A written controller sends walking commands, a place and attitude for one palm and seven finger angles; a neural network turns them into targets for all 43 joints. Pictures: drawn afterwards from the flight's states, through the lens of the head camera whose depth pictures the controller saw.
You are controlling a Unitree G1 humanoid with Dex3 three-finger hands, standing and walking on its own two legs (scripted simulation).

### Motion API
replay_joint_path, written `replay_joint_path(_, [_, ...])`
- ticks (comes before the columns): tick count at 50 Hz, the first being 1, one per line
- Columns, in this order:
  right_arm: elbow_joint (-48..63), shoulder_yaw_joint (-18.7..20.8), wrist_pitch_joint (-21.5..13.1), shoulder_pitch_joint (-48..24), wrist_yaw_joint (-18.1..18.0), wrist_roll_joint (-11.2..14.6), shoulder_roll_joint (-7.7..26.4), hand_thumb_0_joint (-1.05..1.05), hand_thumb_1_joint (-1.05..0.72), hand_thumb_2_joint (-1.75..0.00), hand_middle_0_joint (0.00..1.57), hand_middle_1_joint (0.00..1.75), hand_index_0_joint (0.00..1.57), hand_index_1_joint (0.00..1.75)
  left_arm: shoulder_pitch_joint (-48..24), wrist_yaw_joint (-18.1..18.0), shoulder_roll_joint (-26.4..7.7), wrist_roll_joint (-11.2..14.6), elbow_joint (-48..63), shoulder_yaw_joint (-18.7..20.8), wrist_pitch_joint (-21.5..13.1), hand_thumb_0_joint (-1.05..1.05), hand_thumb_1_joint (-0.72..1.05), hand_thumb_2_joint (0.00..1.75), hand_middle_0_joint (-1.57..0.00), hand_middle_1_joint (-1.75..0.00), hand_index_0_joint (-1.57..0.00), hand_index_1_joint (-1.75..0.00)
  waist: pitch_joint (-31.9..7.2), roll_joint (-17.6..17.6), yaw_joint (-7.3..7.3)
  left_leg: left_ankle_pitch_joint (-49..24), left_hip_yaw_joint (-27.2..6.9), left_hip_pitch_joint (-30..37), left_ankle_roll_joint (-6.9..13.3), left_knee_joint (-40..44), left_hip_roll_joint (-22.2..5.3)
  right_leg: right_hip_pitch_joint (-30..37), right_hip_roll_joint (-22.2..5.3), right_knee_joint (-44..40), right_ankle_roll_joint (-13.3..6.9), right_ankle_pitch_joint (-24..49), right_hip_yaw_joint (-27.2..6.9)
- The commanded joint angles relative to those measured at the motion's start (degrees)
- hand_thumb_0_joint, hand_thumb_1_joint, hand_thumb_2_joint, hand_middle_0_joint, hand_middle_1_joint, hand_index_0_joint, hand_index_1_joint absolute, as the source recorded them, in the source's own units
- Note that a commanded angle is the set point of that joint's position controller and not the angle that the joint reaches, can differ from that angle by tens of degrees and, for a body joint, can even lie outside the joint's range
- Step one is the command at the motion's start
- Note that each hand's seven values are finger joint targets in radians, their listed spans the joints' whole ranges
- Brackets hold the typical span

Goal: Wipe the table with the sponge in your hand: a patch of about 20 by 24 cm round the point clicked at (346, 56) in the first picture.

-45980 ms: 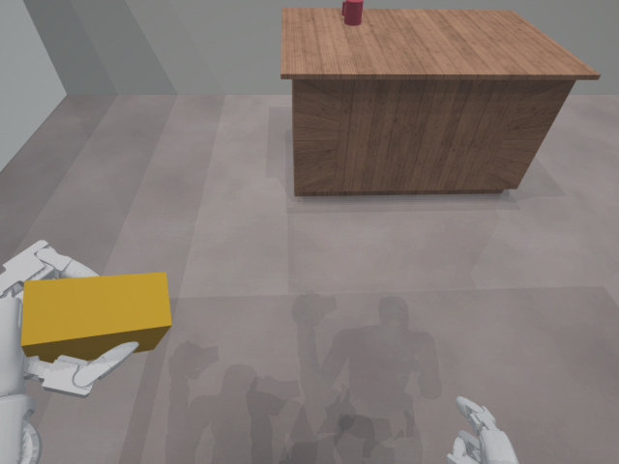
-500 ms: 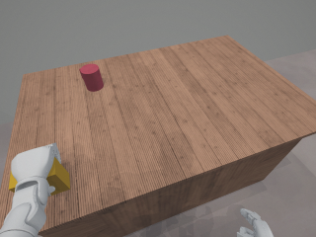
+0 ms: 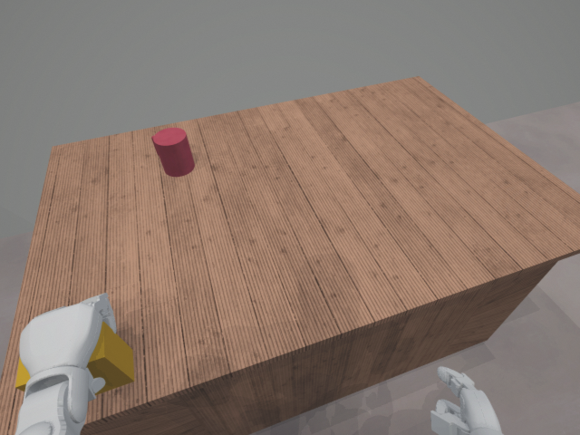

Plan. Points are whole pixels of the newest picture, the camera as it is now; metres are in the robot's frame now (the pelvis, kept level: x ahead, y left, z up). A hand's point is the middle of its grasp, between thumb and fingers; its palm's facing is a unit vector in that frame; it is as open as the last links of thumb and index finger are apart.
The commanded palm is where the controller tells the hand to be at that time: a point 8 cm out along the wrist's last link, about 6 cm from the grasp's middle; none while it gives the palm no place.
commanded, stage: lift the sponge slowly off the table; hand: left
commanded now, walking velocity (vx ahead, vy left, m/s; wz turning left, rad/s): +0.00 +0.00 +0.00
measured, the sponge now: (87, 369) +0.20 +0.34 -0.04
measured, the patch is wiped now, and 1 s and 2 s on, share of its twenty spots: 1.00 1.00 1.00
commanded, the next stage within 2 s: none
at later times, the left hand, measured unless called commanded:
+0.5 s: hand (81, 361) +0.19 +0.32 +0.01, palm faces -0.06 -0.11 -0.99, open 9.2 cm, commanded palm +0.16 +0.31 +0.07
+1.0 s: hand (74, 353) +0.19 +0.31 +0.04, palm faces -0.01 -0.12 -0.99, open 9.2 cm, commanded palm +0.16 +0.31 +0.11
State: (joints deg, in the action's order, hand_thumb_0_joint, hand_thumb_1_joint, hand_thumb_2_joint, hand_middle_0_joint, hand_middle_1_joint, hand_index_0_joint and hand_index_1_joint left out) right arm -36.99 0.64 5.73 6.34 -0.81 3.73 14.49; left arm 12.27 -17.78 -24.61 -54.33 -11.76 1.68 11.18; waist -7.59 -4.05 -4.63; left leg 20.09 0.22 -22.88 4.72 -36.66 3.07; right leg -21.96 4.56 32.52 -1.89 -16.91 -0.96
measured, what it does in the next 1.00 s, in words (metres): stands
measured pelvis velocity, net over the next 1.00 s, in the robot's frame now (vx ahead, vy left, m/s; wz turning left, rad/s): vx -0.01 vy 0.00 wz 0.01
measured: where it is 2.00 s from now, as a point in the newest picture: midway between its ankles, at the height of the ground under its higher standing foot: outside the picture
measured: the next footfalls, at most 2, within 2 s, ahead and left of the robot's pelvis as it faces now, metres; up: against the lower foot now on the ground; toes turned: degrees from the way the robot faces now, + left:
none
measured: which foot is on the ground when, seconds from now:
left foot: down 0.00-1.00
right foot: down 0.00-1.00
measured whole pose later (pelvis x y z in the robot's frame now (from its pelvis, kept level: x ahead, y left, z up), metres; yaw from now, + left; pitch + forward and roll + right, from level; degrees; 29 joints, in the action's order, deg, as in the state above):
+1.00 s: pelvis -0.01 +0.00 +0.01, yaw +1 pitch -1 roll -2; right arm -38.7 -0.9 5.5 1.8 -2.1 2.6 13.9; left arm 12.5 -9.3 -25.2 -52.8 -1.4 -1.4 15.4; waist -2.2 -4.6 -7.0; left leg 16.3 -0.4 -11.9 4.7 -29.0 3.6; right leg -10.8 3.9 24.9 -2.0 -13.4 -1.0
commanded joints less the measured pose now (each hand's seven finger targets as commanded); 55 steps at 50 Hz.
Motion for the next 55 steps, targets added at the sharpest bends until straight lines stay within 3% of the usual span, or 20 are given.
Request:
replay_joint_path(1, [9.1, 2.5, -2.9, -9.3, -0.7, -0.4, 7.0, 0.00, -0.90, -0.90, 0.20, 0.30, 0.20, 0.30, 0.1, 1.6, -5.8, 1.1, 3.5, 1.8, 0.8, 0.00, 0.10, 1.30, -1.20, -1.60, -1.20, -1.60, -4.0, 5.5, -0.46, -16.4, -6.0, 2.4, -2.7, 5.4, -1.9, 5.4, -0.9, -3.4, -3.4, 16.3, -3.5])
replay_joint_path(5, [9.1, 2.5, -3.1, -9.7, -1.1, -0.5, 6.6, 0.00, -0.90, -0.90, 0.20, 0.30, 0.20, 0.30, 1.7, 1.4, -6.6, 0.8, 4.7, 2.3, 1.5, 0.00, 0.10, 1.30, -1.20, -1.60, -1.20, -1.60, -5.2, 5.2, -1.15, -16.4, -5.9, 3.7, -2.6, 5.7, -1.6, 6.9, -1.1, -3.8, -3.2, 15.8, -3.3])
replay_joint_path(6, [9.0, 2.3, -3.0, -10.1, -1.2, -0.6, 6.9, 0.00, -0.90, -0.90, 0.20, 0.30, 0.20, 0.30, -0.6, 1.5, -8.1, 0.9, 6.3, 3.3, 1.4, 0.00, 0.10, 1.30, -1.20, -1.60, -1.20, -1.60, -5.2, 3.7, -0.99, -16.3, -6.4, 3.9, -2.6, 6.1, -1.8, 6.9, -1.0, -3.9, -3.5, 15.1, -3.8])
replay_joint_path(10, [9.0, 2.1, -3.2, -10.6, -1.5, -0.6, 6.4, 0.00, -0.90, -0.90, 0.20, 0.30, 0.20, 0.30, -3.1, 1.9, -6.8, 0.4, 7.0, 1.2, 1.9, 0.00, 0.10, 1.30, -1.20, -1.60, -1.20, -1.60, -3.1, 2.6, -0.72, -14.6, -6.5, 4.9, -2.4, 7.0, -1.9, 5.8, -0.9, -4.8, -3.3, 11.5, -2.8])
replay_joint_path(12, [8.5, 2.1, -3.1, -10.7, -1.9, -0.8, 6.7, 0.00, -0.90, -0.90, 0.20, 0.30, 0.20, 0.30, -5.7, 2.0, -9.6, 0.1, 7.6, 3.5, 2.0, 0.00, 0.10, 1.30, -1.20, -1.60, -1.20, -1.60, -3.6, 2.9, -1.09, -13.8, -6.9, 5.4, -2.1, 7.4, -1.9, 6.6, -0.9, -5.3, -3.3, 10.4, -3.1])
replay_joint_path(13, [8.6, 2.0, -3.2, -10.9, -1.9, -0.8, 6.4, 0.00, -0.90, -0.90, 0.20, 0.30, 0.20, 0.30, -4.8, 2.1, -8.9, 0.1, 7.3, 3.0, 1.9, 0.00, 0.10, 1.30, -1.20, -1.60, -1.20, -1.60, -3.2, 2.7, -1.10, -14.1, -6.7, 5.5, -2.2, 7.6, -1.9, 6.6, -0.9, -5.3, -3.4, 10.2, -2.9])
replay_joint_path(15, [8.6, 2.1, -3.4, -11.1, -2.0, -0.9, 6.4, 0.00, -0.90, -0.90, 0.20, 0.30, 0.20, 0.30, -5.2, 2.3, -9.2, 0.0, 8.8, 3.1, 1.4, 0.00, 0.10, 1.30, -1.20, -1.60, -1.20, -1.60, -4.4, 3.0, -1.31, -15.2, -6.8, 6.6, -2.3, 7.8, -1.9, 7.6, -1.0, -5.5, -3.5, 11.6, -3.2])
replay_joint_path(17, [8.5, 1.9, -3.5, -11.5, -2.0, -1.0, 6.3, 0.00, -0.90, -0.90, 0.20, 0.30, 0.20, 0.30, -5.6, 2.4, -10.4, -0.1, 10.3, 4.2, 1.3, 0.00, 0.10, 1.30, -1.20, -1.60, -1.20, -1.60, -4.8, 0.7, -1.81, -16.2, -7.5, 7.5, -2.5, 8.2, -2.0, 8.4, -0.9, -5.5, -3.6, 11.9, -3.3])
replay_joint_path(18, [8.6, 1.9, -3.6, -11.6, -2.0, -0.9, 6.1, 0.00, -0.90, -0.90, 0.20, 0.30, 0.20, 0.30, -6.5, 2.6, -8.6, -0.1, 10.8, 2.2, 1.2, 0.00, 0.10, 1.30, -1.20, -1.60, -1.20, -1.60, -4.2, 0.6, -1.22, -16.3, -7.3, 7.8, -2.6, 8.3, -2.2, 7.6, -0.9, -5.6, -3.6, 11.5, -3.0])
replay_joint_path(22, [8.3, 1.9, -3.9, -12.0, -2.0, -1.2, 6.3, 0.00, -0.90, -0.90, 0.20, 0.30, 0.20, 0.30, -9.5, 2.8, -10.2, -0.7, 13.3, 3.1, 1.1, 0.00, 0.10, 1.30, -1.20, -1.60, -1.20, -1.60, -4.5, -0.9, -1.46, -16.6, -8.4, 9.1, -2.8, 9.0, -2.5, 8.0, -0.7, -6.0, -3.6, 10.7, -3.2])
replay_joint_path(25, [8.0, 1.9, -3.9, -11.9, -2.0, -1.4, 6.3, 0.00, -0.90, -0.90, 0.20, 0.30, 0.20, 0.30, -8.9, 2.8, -11.1, -0.8, 13.1, 4.0, 0.9, 0.00, 0.10, 1.30, -1.20, -1.60, -1.20, -1.60, -4.5, 0.7, -1.42, -17.8, -8.0, 9.3, -2.9, 9.2, -2.4, 9.0, -0.9, -6.4, -3.8, 12.3, -3.4])
replay_joint_path(32, [8.0, 1.8, -4.1, -13.1, -1.9, -1.6, 6.1, 0.00, -0.90, -0.90, 0.20, 0.30, 0.20, 0.30, -8.8, 3.0, -11.9, -1.0, 18.4, 4.5, 1.1, 0.00, 0.10, 1.30, -1.20, -1.60, -1.20, -1.60, -6.1, -2.4, -2.27, -21.7, -8.6, 12.2, -3.3, 9.7, -2.7, 11.1, -0.9, -6.8, -3.8, 15.0, -3.8])
replay_joint_path(34, [7.6, 1.7, -3.9, -13.2, -1.8, -1.6, 6.3, 0.00, -0.90, -0.90, 0.20, 0.30, 0.20, 0.30, -9.2, 3.1, -13.0, -1.3, 18.1, 5.3, 1.4, 0.00, 0.10, 1.30, -1.20, -1.60, -1.20, -1.60, -5.3, -1.8, -2.10, -21.8, -8.6, 12.0, -3.4, 9.9, -2.6, 11.3, -0.9, -7.1, -3.9, 15.3, -3.9])
replay_joint_path(35, [7.9, 1.7, -3.9, -13.4, -1.8, -1.7, 6.0, 0.00, -0.90, -0.90, 0.20, 0.30, 0.20, 0.30, -9.0, 3.4, -11.5, -1.0, 18.7, 3.9, 1.5, 0.00, 0.10, 1.30, -1.20, -1.60, -1.20, -1.60, -5.2, -0.6, -1.84, -21.7, -8.2, 12.1, -3.3, 10.1, -2.6, 11.4, -1.0, -7.3, -3.8, 15.3, -3.7])
replay_joint_path(36, [8.1, 1.5, -3.9, -14.2, -1.9, -1.5, 6.1, 0.00, -0.90, -0.90, 0.20, 0.30, 0.20, 0.30, -9.6, 3.5, -13.1, -0.4, 20.0, 5.7, 1.6, 0.00, 0.10, 1.30, -1.20, -1.60, -1.20, -1.60, -4.9, -0.9, -2.02, -21.2, -8.7, 12.1, -3.3, 10.7, -2.7, 12.0, -0.8, -7.8, -4.0, 15.0, -4.8])
replay_joint_path(45, [7.9, 1.0, -3.4, -15.1, -1.8, -1.5, 6.1, 0.00, -0.90, -0.90, 0.20, 0.30, 0.20, 0.30, -10.7, 6.0, -11.4, -0.2, 21.1, 2.7, 3.7, 0.00, 0.10, 1.30, -1.20, -1.60, -1.20, -1.60, -3.2, -1.1, -1.77, -20.8, -8.3, 13.8, -3.1, 12.3, -2.6, 13.0, -1.2, -9.7, -3.9, 14.0, -4.4])
replay_joint_path(46, [8.2, 0.9, -3.4, -15.7, -1.9, -1.4, 6.2, 0.00, -0.90, -0.90, 0.20, 0.30, 0.20, 0.30, -10.1, 6.3, -13.0, 0.4, 22.3, 4.7, 3.7, 0.00, 0.10, 1.30, -1.20, -1.60, -1.20, -1.60, -3.6, -1.1, -2.08, -19.9, -8.7, 13.8, -3.0, 12.8, -2.7, 13.9, -1.0, -10.0, -4.0, 13.1, -5.2])
replay_joint_path(48, [8.2, 0.7, -3.3, -15.4, -1.8, -1.5, 5.9, 0.00, -0.90, -0.90, 0.20, 0.30, 0.20, 0.30, -8.3, 6.7, -12.1, 0.2, 21.8, 3.8, 4.0, 0.00, 0.10, 1.30, -1.20, -1.60, -1.20, -1.60, -3.4, -1.1, -2.38, -20.7, -8.2, 14.1, -2.8, 12.8, -2.4, 14.6, -1.2, -10.1, -3.9, 14.2, -4.6])
replay_joint_path(51, [8.0, 0.5, -3.0, -16.1, -2.0, -1.5, 6.5, 0.00, -0.90, -0.90, 0.20, 0.30, 0.20, 0.30, -10.5, 7.3, -15.1, 0.7, 22.7, 6.3, 3.9, 0.00, 0.10, 1.30, -1.20, -1.60, -1.20, -1.60, -3.1, -0.2, -2.29, -19.7, -8.2, 14.0, -2.5, 13.5, -2.3, 15.5, -1.2, -11.0, -4.1, 14.0, -5.9])
replay_joint_path(55, [7.6, 0.5, -2.8, -16.0, -2.1, -1.5, 6.6, 0.00, -0.90, -0.90, 0.20, 0.30, 0.20, 0.30, -9.6, 7.9, -16.1, 0.5, 22.4, 7.2, 3.7, 0.00, 0.10, 1.30, -1.20, -1.60, -1.20, -1.60, -2.8, 0.0, -2.52, -20.1, -7.5, 14.5, -2.1, 13.3, -1.8, 16.3, -1.7, -11.6, -3.9, 15.5, -6.0])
